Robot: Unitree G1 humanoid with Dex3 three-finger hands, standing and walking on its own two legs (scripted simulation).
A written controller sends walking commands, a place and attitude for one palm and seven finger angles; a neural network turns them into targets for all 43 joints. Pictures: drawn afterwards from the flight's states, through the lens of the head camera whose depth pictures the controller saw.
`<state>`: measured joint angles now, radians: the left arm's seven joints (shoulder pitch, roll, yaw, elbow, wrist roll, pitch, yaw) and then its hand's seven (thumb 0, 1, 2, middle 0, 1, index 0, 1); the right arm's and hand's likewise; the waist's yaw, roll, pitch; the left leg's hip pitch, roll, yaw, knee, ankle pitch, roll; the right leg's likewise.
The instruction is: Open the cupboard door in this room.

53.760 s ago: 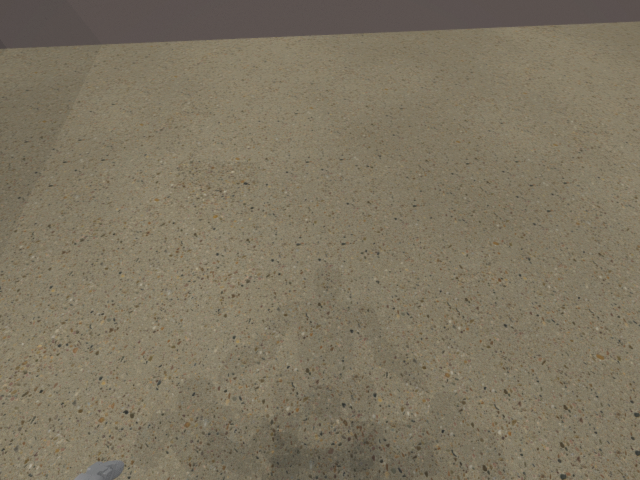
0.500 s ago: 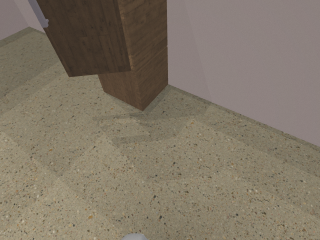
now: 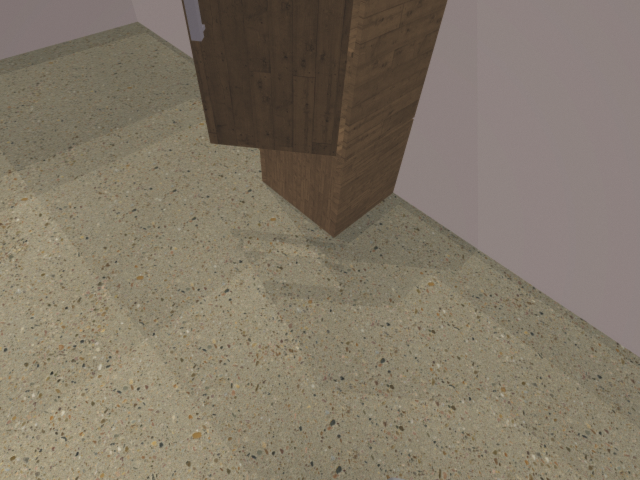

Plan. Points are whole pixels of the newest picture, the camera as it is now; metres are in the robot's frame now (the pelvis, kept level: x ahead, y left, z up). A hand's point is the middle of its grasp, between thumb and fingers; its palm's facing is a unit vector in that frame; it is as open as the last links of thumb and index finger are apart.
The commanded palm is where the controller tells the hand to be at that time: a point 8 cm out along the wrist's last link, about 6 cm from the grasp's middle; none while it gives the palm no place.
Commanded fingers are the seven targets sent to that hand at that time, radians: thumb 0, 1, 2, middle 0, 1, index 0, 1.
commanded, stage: take the last steps up to it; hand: left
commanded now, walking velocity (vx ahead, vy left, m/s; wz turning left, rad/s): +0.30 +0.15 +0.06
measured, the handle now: (195, 6) +1.06 +0.39 +0.09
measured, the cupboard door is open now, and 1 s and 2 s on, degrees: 40 40 40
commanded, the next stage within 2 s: come to a stop and stand still in 1.02 s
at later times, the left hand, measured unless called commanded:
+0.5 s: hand (217, 386) +0.26 +0.18 -0.16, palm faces +0.09 -0.97 -0.23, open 7.2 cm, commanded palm none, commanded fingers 0.00 0.90 0.90 -0.20 -0.30 -0.20 -0.30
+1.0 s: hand (175, 335) +0.35 +0.28 -0.18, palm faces +0.11 -0.98 -0.17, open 7.4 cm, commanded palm none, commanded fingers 0.00 0.90 0.90 -0.20 -0.30 -0.20 -0.30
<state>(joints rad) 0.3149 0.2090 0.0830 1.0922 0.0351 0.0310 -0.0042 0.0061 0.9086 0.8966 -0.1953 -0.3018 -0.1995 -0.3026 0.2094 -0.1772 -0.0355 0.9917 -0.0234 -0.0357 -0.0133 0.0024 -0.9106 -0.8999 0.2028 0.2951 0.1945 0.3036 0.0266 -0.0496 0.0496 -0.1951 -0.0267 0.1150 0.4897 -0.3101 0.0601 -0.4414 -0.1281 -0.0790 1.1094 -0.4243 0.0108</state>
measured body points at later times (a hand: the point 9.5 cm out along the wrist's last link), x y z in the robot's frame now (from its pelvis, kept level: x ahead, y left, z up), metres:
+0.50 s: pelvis +0.19 +0.00 +0.00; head +0.22 -0.02 +0.45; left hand +0.26 +0.23 -0.14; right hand +0.13 -0.22 -0.16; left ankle +0.11 +0.14 -0.63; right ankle +0.22 -0.08 -0.74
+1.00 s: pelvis +0.38 +0.11 +0.00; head +0.43 +0.12 +0.45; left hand +0.35 +0.33 -0.17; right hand +0.48 -0.11 -0.14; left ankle +0.40 +0.20 -0.74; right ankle +0.31 -0.02 -0.65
